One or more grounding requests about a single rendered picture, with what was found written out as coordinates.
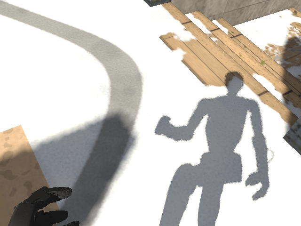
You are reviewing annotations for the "robot left hand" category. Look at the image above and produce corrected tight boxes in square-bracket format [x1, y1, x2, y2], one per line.
[8, 186, 80, 226]

